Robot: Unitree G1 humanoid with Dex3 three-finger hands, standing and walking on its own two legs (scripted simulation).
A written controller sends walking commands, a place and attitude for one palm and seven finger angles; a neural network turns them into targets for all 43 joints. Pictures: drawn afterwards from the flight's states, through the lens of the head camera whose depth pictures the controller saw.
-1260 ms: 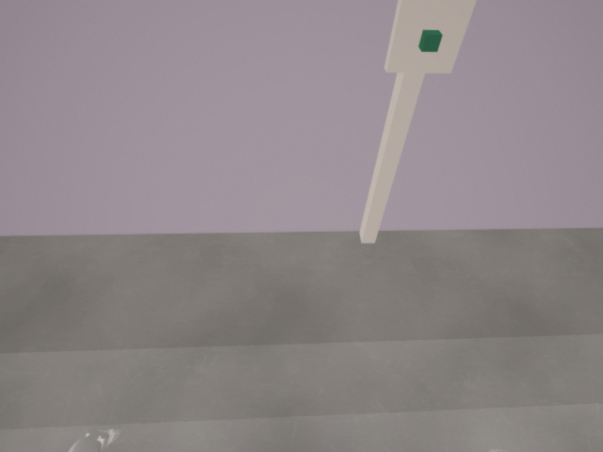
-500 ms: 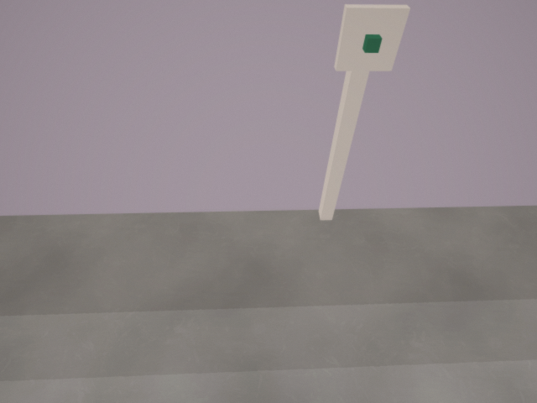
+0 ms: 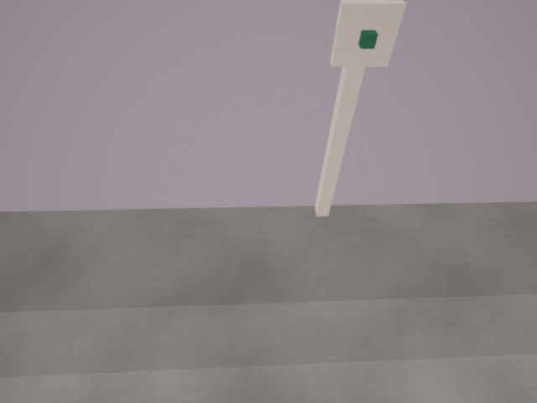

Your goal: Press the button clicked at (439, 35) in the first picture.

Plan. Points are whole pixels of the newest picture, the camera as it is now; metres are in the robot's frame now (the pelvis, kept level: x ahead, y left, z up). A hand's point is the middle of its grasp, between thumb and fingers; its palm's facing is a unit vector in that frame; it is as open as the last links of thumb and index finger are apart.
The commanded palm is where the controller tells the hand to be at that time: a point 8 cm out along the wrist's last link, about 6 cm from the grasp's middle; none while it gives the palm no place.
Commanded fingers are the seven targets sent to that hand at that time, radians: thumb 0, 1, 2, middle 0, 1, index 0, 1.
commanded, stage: look at it before walking up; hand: left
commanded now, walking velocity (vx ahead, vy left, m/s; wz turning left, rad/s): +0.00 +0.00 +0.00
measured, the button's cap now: (367, 38) +1.05 -0.24 +0.10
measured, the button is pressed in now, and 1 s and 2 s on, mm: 0 0 0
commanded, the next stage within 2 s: walk to a spot facing it in 0.38 s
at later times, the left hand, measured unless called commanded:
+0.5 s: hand out of the picture +0.08 +0.25 -0.16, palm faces -0.03 -0.94 -0.33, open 7.4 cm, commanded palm none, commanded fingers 0.00 0.90 0.90 -0.20 -0.30 -0.20 -0.30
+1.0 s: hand out of the picture +0.05 +0.15 -0.17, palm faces -0.16 -0.95 -0.27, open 7.4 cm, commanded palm none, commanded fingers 0.00 0.90 0.90 -0.20 -0.30 -0.20 -0.30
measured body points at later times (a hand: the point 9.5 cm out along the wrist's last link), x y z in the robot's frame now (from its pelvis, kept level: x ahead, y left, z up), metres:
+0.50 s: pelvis +0.01 +0.00 +0.00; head +0.01 +0.01 +0.45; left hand +0.09 +0.30 -0.13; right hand +0.09 -0.29 -0.13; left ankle +0.01 +0.12 -0.75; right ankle +0.01 -0.13 -0.75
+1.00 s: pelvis -0.02 -0.04 -0.01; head +0.01 -0.07 +0.44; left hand +0.06 +0.20 -0.15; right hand +0.00 -0.30 -0.17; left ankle -0.01 +0.11 -0.67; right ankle +0.00 -0.11 -0.75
